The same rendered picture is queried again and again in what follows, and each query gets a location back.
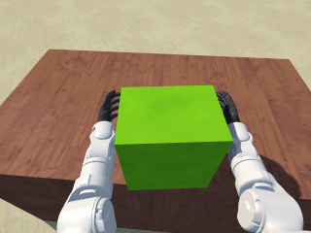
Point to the robot left upper arm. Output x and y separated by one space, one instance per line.
90 215

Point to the robot right upper arm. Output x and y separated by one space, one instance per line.
265 211

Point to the left robot hand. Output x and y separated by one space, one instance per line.
106 109

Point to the carton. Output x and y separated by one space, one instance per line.
170 137

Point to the robot right forearm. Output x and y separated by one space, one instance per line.
246 165

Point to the robot left forearm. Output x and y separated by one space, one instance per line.
97 171

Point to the right robot hand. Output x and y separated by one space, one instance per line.
228 107

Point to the pedestal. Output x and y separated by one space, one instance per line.
46 122

